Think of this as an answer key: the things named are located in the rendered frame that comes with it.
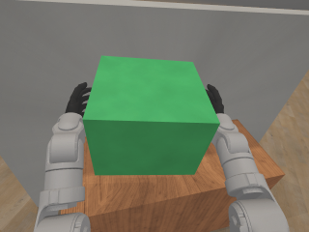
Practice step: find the right robot hand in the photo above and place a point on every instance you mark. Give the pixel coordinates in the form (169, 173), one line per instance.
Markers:
(215, 99)

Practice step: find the carton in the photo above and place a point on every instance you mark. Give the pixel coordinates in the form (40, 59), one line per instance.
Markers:
(148, 117)

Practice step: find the robot right forearm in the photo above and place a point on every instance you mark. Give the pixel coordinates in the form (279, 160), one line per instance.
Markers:
(243, 180)

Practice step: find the left robot hand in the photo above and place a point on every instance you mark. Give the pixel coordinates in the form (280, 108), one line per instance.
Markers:
(75, 104)

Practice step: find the robot left forearm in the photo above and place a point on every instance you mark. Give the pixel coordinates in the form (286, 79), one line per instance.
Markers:
(63, 179)

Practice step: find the robot right upper arm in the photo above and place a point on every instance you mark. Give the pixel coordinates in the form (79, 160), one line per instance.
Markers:
(256, 215)

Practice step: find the robot left upper arm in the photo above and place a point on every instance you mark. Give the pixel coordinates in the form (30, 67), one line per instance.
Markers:
(71, 222)

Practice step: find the pedestal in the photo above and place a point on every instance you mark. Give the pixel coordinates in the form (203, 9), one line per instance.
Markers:
(166, 203)

